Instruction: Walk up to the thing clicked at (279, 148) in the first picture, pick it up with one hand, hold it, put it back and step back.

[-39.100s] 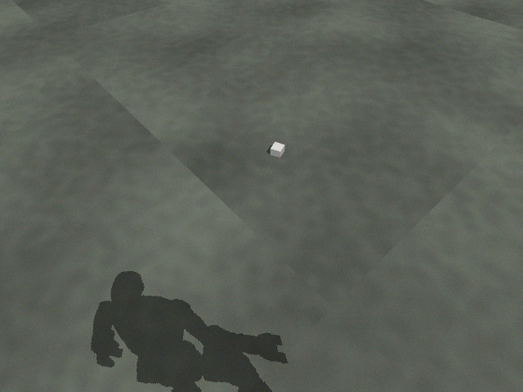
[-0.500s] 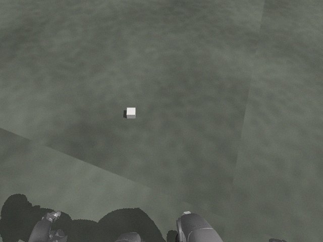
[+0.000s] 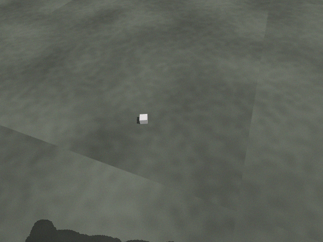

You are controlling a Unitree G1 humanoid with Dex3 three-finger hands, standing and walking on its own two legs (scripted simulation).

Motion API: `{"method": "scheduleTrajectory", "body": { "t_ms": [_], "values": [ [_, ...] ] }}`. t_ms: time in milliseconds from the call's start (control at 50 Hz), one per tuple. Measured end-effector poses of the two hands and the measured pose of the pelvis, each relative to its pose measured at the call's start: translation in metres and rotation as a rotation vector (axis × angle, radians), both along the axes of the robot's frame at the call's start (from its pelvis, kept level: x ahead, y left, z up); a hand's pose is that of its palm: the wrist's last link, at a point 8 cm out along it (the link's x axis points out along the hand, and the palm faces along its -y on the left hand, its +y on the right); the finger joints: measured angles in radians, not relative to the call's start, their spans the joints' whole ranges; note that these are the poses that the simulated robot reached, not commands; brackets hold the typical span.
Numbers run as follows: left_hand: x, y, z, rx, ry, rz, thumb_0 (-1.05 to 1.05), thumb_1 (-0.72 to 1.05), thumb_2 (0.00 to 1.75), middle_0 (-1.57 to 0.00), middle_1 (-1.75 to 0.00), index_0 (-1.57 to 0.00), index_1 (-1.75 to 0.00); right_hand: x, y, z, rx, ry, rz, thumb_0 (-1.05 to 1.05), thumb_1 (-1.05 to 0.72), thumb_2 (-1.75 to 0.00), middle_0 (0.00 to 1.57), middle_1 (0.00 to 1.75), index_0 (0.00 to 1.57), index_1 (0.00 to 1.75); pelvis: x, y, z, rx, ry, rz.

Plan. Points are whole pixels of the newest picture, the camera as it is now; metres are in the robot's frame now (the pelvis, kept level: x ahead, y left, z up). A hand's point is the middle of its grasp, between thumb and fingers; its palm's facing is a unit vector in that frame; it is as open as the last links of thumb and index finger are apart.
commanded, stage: step back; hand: left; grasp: from above
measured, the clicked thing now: (143, 118) +1.12 +0.24 -0.74
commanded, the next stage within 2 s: stand in 0.88 s
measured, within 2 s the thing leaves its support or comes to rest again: neither
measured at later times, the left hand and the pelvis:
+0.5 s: hand out of the picture +0.12 +0.25 -0.15, palm faces +0.03 -0.93 -0.38, open 7.4 cm; pelvis +0.03 -0.01 -0.01, yaw +2 degrees
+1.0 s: hand out of the picture +0.15 +0.27 -0.14, palm faces +0.06 -0.94 -0.34, open 7.4 cm; pelvis +0.07 +0.01 +0.01, yaw +3 degrees
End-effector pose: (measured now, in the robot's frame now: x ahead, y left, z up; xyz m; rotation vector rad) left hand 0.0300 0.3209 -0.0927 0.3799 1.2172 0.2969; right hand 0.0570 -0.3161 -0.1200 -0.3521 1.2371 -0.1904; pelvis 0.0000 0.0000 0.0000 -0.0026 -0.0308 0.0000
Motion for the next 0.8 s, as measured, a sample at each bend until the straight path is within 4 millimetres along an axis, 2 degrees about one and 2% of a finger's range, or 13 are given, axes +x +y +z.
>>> {"method": "scheduleTrajectory", "body": {
  "t_ms": [100,160,220,300,360,420,540,640,800],
  "values": [
    [-0.001,0.020,-0.009,-0.009,-0.024,0.015,0.01,0.90,0.90,-0.21,-0.30,-0.20,-0.30,-0.016,0.019,0.003,-0.001,0.049,0.019,0.01,-0.91,-0.90,0.20,0.30,0.20,0.30,-0.007,0.011,-0.002,0.033,-0.012,0.027],
    [0.001,0.021,-0.012,-0.031,0.001,0.012,0.01,0.90,0.90,-0.21,-0.30,-0.20,-0.30,-0.018,0.026,0.011,0.004,0.001,0.004,0.01,-0.91,-0.90,0.20,0.30,0.21,0.30,-0.004,0.015,0.002,0.021,-0.010,0.026],
    [0.014,0.018,-0.011,-0.052,-0.010,-0.004,0.01,0.90,0.90,-0.21,-0.30,-0.20,-0.30,-0.019,0.025,0.022,-0.007,-0.013,-0.006,0.01,-0.91,-0.90,0.20,0.30,0.21,0.30,0.001,0.014,0.007,0.008,-0.011,0.029],
    [0.036,0.010,-0.011,-0.068,-0.038,-0.032,0.01,0.90,0.90,-0.21,-0.30,-0.20,-0.30,-0.014,0.015,0.027,-0.024,-0.020,-0.016,0.01,-0.90,-0.90,0.20,0.30,0.21,0.30,0.009,0.008,0.008,0.009,-0.016,0.024],
    [0.055,-0.001,-0.012,-0.066,-0.056,-0.046,0.01,0.90,0.90,-0.21,-0.30,-0.20,-0.30,-0.006,0.002,0.021,-0.031,-0.017,-0.024,0.01,-0.90,-0.90,0.20,0.30,0.21,0.30,0.017,0.000,0.004,0.010,-0.018,0.020],
    [0.070,-0.014,-0.016,-0.052,-0.081,-0.042,0.01,0.90,0.90,-0.21,-0.30,-0.20,-0.30,0.009,-0.009,0.007,-0.030,-0.011,-0.031,0.01,-0.90,-0.90,0.20,0.30,0.21,0.30,0.025,-0.009,-0.005,-0.009,-0.026,0.021],
    [0.086,-0.033,-0.013,-0.069,-0.113,-0.026,0.01,0.90,0.90,-0.21,-0.30,-0.20,-0.30,0.044,-0.002,-0.003,0.003,-0.008,0.014,0.01,-0.91,-0.90,0.20,0.30,0.20,0.30,0.037,-0.014,-0.004,-0.001,-0.013,0.048],
    [0.096,-0.025,-0.013,-0.072,-0.126,-0.011,0.01,0.90,0.90,-0.21,-0.30,-0.21,-0.30,0.063,0.008,-0.006,0.008,0.001,0.051,0.01,-0.91,-0.90,0.20,0.30,0.20,0.30,0.044,-0.006,-0.004,-0.001,0.002,0.064],
    [0.106,-0.004,-0.018,-0.078,-0.089,0.022,0.01,0.90,0.90,-0.21,-0.30,-0.20,-0.30,0.077,0.028,0.003,0.004,0.009,0.041,0.01,-0.91,-0.90,0.20,0.30,0.21,0.30,0.058,0.006,0.000,-0.003,0.000,0.053]
  ]
}}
